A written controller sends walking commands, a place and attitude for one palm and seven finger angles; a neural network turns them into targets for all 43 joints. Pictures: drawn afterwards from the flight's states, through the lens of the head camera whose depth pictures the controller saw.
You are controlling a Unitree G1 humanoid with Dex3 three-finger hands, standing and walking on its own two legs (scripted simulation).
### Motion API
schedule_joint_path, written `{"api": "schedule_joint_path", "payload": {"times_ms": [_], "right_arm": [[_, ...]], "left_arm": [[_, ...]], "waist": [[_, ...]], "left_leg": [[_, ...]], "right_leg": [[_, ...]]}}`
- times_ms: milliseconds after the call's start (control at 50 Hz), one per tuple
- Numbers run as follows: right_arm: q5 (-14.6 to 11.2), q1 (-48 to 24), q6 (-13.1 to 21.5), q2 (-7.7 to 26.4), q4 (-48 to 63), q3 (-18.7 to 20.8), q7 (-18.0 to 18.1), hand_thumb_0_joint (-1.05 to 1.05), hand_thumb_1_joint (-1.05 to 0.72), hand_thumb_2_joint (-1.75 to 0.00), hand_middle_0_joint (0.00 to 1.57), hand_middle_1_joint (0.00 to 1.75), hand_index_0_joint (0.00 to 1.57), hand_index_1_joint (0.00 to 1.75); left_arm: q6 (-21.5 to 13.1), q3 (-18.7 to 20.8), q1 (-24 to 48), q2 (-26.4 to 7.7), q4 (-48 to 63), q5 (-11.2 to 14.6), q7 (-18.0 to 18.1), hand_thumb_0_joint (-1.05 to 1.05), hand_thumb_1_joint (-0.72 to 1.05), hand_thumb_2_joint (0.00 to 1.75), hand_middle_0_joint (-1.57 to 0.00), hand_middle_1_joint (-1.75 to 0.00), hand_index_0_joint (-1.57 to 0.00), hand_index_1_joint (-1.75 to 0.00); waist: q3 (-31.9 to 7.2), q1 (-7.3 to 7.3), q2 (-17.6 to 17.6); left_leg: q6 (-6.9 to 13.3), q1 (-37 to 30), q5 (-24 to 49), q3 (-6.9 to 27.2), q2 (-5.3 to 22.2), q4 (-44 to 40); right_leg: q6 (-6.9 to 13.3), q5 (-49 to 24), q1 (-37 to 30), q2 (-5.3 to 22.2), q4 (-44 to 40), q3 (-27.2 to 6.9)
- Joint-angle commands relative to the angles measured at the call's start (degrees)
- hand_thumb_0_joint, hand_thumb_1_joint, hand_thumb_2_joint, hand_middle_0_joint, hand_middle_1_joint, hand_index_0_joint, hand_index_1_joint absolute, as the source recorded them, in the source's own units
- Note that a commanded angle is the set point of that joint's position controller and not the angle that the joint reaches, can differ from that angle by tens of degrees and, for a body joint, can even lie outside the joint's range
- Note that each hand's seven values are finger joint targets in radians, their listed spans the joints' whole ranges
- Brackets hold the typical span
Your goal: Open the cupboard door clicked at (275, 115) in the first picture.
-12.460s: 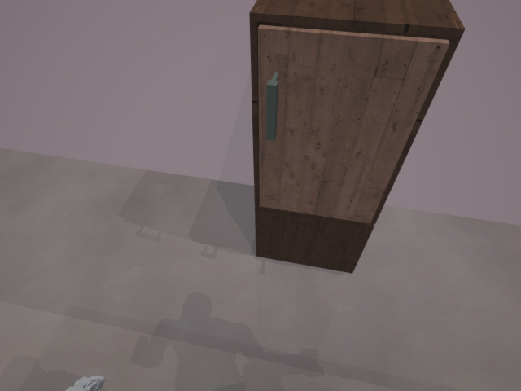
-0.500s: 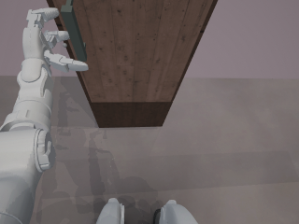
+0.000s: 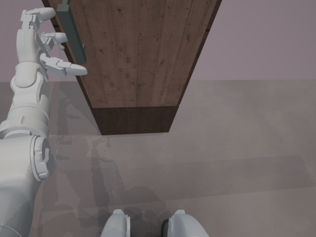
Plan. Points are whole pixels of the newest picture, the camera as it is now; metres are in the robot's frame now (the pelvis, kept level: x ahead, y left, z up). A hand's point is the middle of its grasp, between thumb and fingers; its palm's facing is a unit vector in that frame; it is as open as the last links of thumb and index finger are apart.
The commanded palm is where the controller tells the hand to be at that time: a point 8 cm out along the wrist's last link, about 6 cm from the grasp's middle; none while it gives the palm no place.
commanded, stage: move the hooked fingers beside the handle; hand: left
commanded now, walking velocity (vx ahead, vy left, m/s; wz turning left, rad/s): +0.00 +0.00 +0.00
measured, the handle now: (74, 32) +0.59 +0.18 +0.10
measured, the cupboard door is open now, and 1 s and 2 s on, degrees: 0 0 0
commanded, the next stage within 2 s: none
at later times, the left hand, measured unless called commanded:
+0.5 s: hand (60, 48) +0.53 +0.21 +0.10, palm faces +0.08 -1.00 +0.00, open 15.1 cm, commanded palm +0.51 +0.22 +0.10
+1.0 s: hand (56, 48) +0.53 +0.21 +0.11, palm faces +0.05 -1.00 -0.02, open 14.0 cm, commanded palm +0.51 +0.25 +0.10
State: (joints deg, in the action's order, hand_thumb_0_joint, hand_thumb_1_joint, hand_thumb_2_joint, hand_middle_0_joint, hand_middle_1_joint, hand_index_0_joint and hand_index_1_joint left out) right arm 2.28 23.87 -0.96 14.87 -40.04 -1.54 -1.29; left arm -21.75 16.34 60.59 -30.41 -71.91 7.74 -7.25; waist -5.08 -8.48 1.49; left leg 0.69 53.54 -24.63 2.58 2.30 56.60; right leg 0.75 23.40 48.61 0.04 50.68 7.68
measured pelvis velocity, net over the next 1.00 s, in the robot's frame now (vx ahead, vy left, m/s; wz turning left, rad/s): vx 0.01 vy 0.00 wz -0.06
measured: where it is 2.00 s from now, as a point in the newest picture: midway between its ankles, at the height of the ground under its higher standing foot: outside the picture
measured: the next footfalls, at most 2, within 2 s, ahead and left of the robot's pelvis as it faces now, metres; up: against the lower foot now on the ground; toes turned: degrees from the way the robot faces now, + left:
none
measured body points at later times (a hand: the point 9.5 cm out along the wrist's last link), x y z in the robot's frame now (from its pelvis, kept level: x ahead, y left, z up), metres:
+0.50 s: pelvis +0.01 +0.00 +0.01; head +0.14 +0.02 +0.44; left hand +0.52 +0.26 +0.11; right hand +0.00 -0.26 -0.11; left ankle +0.01 +0.10 -0.68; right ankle +0.00 -0.12 -0.68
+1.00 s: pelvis +0.01 +0.00 +0.01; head +0.13 +0.01 +0.44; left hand +0.52 +0.27 +0.11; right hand -0.01 -0.27 -0.10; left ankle +0.01 +0.10 -0.68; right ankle +0.00 -0.12 -0.68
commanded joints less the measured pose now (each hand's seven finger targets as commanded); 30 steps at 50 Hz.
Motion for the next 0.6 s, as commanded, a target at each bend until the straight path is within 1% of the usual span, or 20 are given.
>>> {"api": "schedule_joint_path", "payload": {"times_ms": [0,40,60,80,100,120,160,180,200,260,280,320,340,360,440,460,480,540,560,580], "right_arm": [[-0.48,11.47,0.17,10.98,1.5,3.56,0.78,0.0,-0.9,-0.9,0.2,0.3,0.2,0.3],[-0.52,11.44,0.05,11.06,1.6,3.6,0.9,0.0,-0.9,-0.9,0.2,0.3,0.2,0.3],[-0.52,11.35,-0.02,10.82,1.77,3.51,0.83,0.0,-0.9,-0.9,0.2,0.3,0.2,0.3],[-0.58,11.32,-0.07,10.88,1.69,3.5,0.84,0.0,-0.9,-0.9,0.2,0.3,0.2,0.3],[-0.65,11.52,-0.2,11.17,1.73,3.52,0.96,0.0,-0.9,-0.9,0.2,0.3,0.2,0.3],[-0.63,11.66,-0.2,11.3,1.86,3.46,1.19,0.0,-0.9,-0.9,0.2,0.3,0.2,0.3],[-0.68,11.22,-0.31,10.77,1.99,3.61,1.08,0.0,-0.9,-0.9,0.2,0.3,0.2,0.3],[-0.57,11.64,-0.42,10.87,1.94,3.69,1.03,0.0,-0.9,-0.9,0.2,0.3,0.2,0.3],[-0.6,11.49,-0.49,10.99,2.2,3.78,1.02,0.0,-0.9,-0.9,0.2,0.3,0.2,0.3],[-0.77,11.28,-0.84,10.84,2.08,3.75,1.03,0.0,-0.9,-0.9,0.2,0.3,0.2,0.3],[-0.84,11.3,-0.97,10.95,2.2,3.78,1.06,0.0,-0.9,-0.9,0.2,0.3,0.2,0.3],[-0.83,11.23,-1.13,10.99,2.62,3.72,1.18,0.0,-0.9,-0.9,0.2,0.3,0.2,0.3],[-0.94,10.93,-1.22,10.79,2.48,3.79,1.15,0.0,-0.9,-0.9,0.2,0.3,0.2,0.3],[-0.95,10.85,-1.4,10.7,2.6,3.68,1.15,0.0,-0.9,-0.9,0.2,0.3,0.2,0.3],[-1.13,10.46,-1.64,10.86,2.94,3.7,1.41,0.0,-0.9,-0.9,0.2,0.3,0.2,0.3],[-1.22,10.27,-1.69,10.85,3.05,3.54,1.48,0.0,-0.9,-0.9,0.2,0.3,0.2,0.3],[-1.18,10.29,-1.77,11.02,3.17,3.64,1.57,0.0,-0.9,-0.9,0.2,0.3,0.2,0.3],[-1.17,10.11,-1.85,10.76,3.44,3.61,1.6,0.0,-0.9,-0.9,0.2,0.3,0.2,0.3],[-1.31,10.16,-2.02,10.92,3.41,3.61,1.71,0.0,-0.9,-0.9,0.2,0.3,0.2,0.3],[-1.41,10.07,-2.12,10.96,3.58,3.6,1.88,0.0,-0.9,-0.9,0.2,0.3,0.2,0.3]], "left_arm": [[-2.95,-3.51,30.87,-1.73,13.33,-2.73,-4.99,0.0,-0.5,0.3,-0.3,-1.2,-0.3,-1.2],[-3.41,-2.74,30.84,-3.17,15.08,-2.76,-5.28,0.0,-0.5,0.3,-0.3,-1.2,-0.3,-1.2],[-3.24,-3.81,29.96,-1.43,14.23,-2.63,-5.44,0.0,-0.5,0.3,-0.3,-1.2,-0.3,-1.2],[-2.92,-3.77,29.3,-1.12,13.08,-2.44,-5.6,0.0,-0.5,0.3,-0.3,-1.2,-0.3,-1.2],[-2.82,-1.93,29.03,-3.32,12.93,-2.28,-5.58,0.0,-0.5,0.3,-0.3,-1.2,-0.3,-1.2],[-3.11,-0.74,28.93,-5.05,13.52,-2.26,-5.59,0.0,-0.5,0.3,-0.3,-1.2,-0.3,-1.2],[-3.35,-3.17,29.98,-2.44,15.6,-2.55,-5.94,0.0,-0.5,0.3,-0.3,-1.2,-0.3,-1.2],[-3.47,-2.03,28.9,-3.31,15.93,-2.41,-5.91,0.0,-0.5,0.3,-0.3,-1.2,-0.3,-1.2],[-3.56,-0.91,27.48,-4.43,16.28,-2.19,-5.91,0.0,-0.5,0.3,-0.3,-1.2,-0.3,-1.2],[-3.46,-1.96,27.55,-3.26,16.23,-1.99,-6.08,0.0,-0.5,0.3,-0.3,-1.2,-0.3,-1.2],[-3.33,-0.42,25.84,-4.64,15.35,-1.97,-6.06,0.0,-0.5,0.3,-0.3,-1.2,-0.3,-1.2],[-3.75,0.59,25.57,-6.3,17.22,-1.94,-6.2,0.0,-0.5,0.3,-0.3,-1.2,-0.3,-1.2],[-3.82,0.11,25.58,-5.89,17.41,-2.07,-6.34,0.0,-0.5,0.3,-0.3,-1.2,-0.3,-1.2],[-3.62,0.23,24.3,-5.52,16.24,-2.03,-6.39,0.0,-0.5,0.3,-0.3,-1.2,-0.3,-1.2],[-3.7,1.75,23.47,-7.37,16.13,-1.82,-6.48,0.0,-0.5,0.3,-0.3,-1.2,-0.3,-1.2],[-3.62,1.73,23.67,-7.52,15.72,-1.81,-6.57,0.0,-0.5,0.3,-0.3,-1.2,-0.3,-1.2],[-3.73,2.73,23.59,-8.76,16.28,-1.86,-6.57,0.0,-0.5,0.3,-0.3,-1.2,-0.3,-1.2],[-3.91,3.24,21.88,-9.04,16.73,-1.71,-7.01,0.0,-0.5,0.3,-0.3,-1.2,-0.3,-1.2],[-3.59,3.43,21.6,-9.27,15.51,-1.6,-7.12,0.0,-0.5,0.3,-0.3,-1.2,-0.3,-1.2],[-3.49,4.24,21.72,-10.27,15.8,-1.47,-7.25,0.0,-0.5,0.3,-0.3,-1.2,-0.3,-1.2]], "waist": [[-25.48,-6.57,10.7],[-27.44,-6.08,12.24],[-26.72,-6.2,11.9],[-25.09,-6.52,10.22],[-24.77,-6.4,8.5],[-25.77,-6.02,9.0],[-26.76,-6.2,12.55],[-27.64,-5.52,11.54],[-28.55,-5.05,11.96],[-26.97,-5.78,10.6],[-26.45,-5.0,9.52],[-28.19,-4.4,11.28],[-28.06,-4.71,11.66],[-26.94,-4.4,10.5],[-26.44,-4.32,9.2],[-25.27,-4.43,9.22],[-25.96,-4.16,9.11],[-27.92,-3.42,10.48],[-26.58,-3.97,8.26],[-26.13,-3.79,7.91]], "left_leg": [[0.57,-29.36,19.72,3.04,-0.92,-5.92],[0.32,-31.65,22.54,3.41,-0.65,-5.79],[0.31,-31.65,22.48,3.34,-0.73,-5.89],[0.47,-30.3,21.29,3.13,-0.73,-5.91],[0.67,-28.92,20.62,3.02,-0.73,-6.03],[0.78,-29.12,21.31,2.97,-0.78,-5.93],[0.36,-32.05,23.95,3.02,-0.54,-5.84],[0.27,-32.59,24.79,3.3,-0.48,-5.87],[0.25,-32.8,25.4,3.08,-0.49,-5.84],[0.34,-32.31,26.04,3.05,-0.33,-5.89],[0.42,-31.3,25.37,2.82,-0.48,-6.05],[0.37,-32.28,27.5,2.72,-0.51,-5.99],[0.27,-33.14,28.43,2.7,-0.31,-5.92],[0.27,-32.13,27.73,2.62,-0.4,-6.05],[0.57,-30.86,26.27,2.19,-0.53,-6.2],[0.59,-29.97,25.71,2.1,-0.58,-6.38],[0.59,-30.19,25.53,2.16,-0.49,-6.42],[0.48,-31.43,28.57,1.83,-0.5,-6.0],[0.63,-30.3,27.48,1.89,-0.43,-6.0],[0.7,-29.37,27.13,1.74,-0.44,-6.21]], "right_leg": [[0.84,-13.53,-1.31,-3.52,-5.69,-3.83],[0.98,-14.52,-0.99,-3.48,-5.28,-3.74],[0.93,-14.4,-0.87,-3.61,-5.48,-3.62],[0.8,-14.02,-0.91,-3.65,-5.77,-3.59],[0.7,-14.21,-2.12,-3.7,-5.88,-3.72],[0.79,-14.66,-2.66,-3.64,-5.67,-3.95],[0.76,-15.51,-1.09,-3.59,-5.49,-3.73],[0.83,-15.73,-1.88,-3.72,-5.4,-3.56],[0.84,-16.3,-2.65,-3.75,-5.44,-3.72],[0.56,-17.13,-2.45,-3.81,-5.58,-3.64],[0.63,-17.15,-3.45,-3.85,-5.69,-3.66],[0.81,-18.4,-4.4,-3.8,-5.29,-3.84],[0.62,-18.82,-3.78,-3.79,-5.43,-3.85],[0.6,-18.56,-4.27,-3.82,-5.54,-3.74],[0.46,-18.67,-5.15,-3.81,-5.71,-4.05],[0.46,-18.63,-5.35,-3.72,-5.78,-4.1],[0.46,-18.42,-5.56,-3.75,-5.7,-4.13],[0.43,-20.55,-6.5,-3.71,-5.34,-4.29],[0.3,-20.17,-6.3,-3.74,-5.53,-4.26],[0.25,-20.36,-7.01,-3.71,-5.52,-4.33]]}}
